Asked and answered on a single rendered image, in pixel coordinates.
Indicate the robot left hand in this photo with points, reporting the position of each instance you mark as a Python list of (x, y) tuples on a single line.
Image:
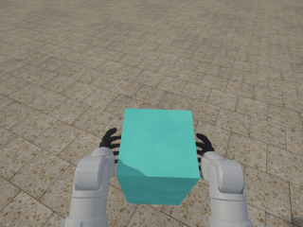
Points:
[(107, 139)]

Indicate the left robot forearm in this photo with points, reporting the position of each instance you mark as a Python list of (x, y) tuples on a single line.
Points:
[(90, 189)]

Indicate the right robot forearm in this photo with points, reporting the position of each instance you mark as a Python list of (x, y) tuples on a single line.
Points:
[(226, 189)]

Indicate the robot right hand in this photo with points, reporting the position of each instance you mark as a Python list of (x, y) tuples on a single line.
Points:
[(205, 146)]

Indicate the carton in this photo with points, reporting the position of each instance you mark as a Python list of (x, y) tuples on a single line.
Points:
[(157, 160)]

